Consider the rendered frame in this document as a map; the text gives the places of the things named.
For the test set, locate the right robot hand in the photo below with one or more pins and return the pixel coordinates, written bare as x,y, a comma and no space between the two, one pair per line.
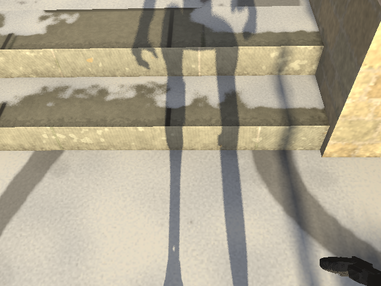
355,268

